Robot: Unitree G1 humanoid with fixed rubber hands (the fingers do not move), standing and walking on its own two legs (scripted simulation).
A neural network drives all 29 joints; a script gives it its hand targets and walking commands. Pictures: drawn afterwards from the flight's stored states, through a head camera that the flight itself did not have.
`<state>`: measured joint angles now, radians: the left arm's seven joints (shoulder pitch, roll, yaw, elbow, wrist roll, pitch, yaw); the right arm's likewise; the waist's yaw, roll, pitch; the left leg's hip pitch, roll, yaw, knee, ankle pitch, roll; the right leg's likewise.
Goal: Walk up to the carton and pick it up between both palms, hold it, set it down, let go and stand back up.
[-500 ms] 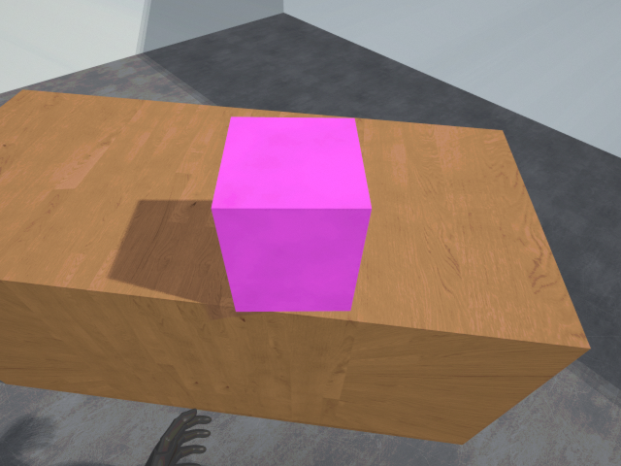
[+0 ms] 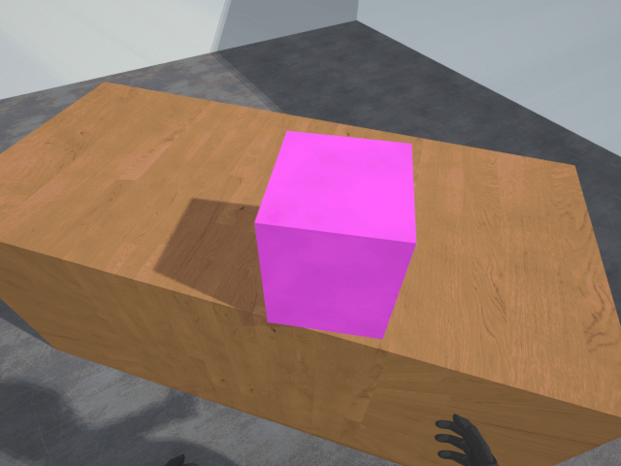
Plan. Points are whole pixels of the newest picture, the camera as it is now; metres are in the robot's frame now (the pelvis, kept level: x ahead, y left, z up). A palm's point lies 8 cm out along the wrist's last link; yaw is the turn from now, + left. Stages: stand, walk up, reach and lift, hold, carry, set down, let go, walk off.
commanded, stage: walk up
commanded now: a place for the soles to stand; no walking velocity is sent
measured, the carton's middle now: (335, 237) +0.48 +0.01 +0.00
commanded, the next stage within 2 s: none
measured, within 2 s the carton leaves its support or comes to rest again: neither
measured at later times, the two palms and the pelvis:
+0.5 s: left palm out of the picture +0.10 +0.24 -0.11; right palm out of the picture +0.13 -0.19 -0.10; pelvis +0.00 +0.02 +0.00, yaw +3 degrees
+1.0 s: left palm out of the picture +0.07 +0.27 -0.11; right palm out of the picture +0.15 -0.16 -0.10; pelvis +0.01 +0.05 +0.00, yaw +2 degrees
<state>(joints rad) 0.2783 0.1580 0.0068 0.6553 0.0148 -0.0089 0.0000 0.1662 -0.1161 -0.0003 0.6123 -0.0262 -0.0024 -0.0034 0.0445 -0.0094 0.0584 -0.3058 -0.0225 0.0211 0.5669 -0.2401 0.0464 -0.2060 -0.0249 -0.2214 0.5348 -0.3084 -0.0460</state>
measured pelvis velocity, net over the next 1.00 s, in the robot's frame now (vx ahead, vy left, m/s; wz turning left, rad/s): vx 0.01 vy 0.05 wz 0.03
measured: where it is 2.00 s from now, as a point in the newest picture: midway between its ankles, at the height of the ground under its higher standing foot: outside the picture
